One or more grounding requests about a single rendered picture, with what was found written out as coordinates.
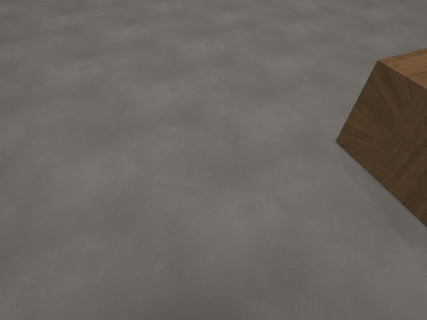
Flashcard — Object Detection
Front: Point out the pedestal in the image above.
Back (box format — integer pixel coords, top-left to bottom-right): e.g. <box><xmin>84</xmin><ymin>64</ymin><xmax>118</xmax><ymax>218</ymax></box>
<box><xmin>336</xmin><ymin>48</ymin><xmax>427</xmax><ymax>227</ymax></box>

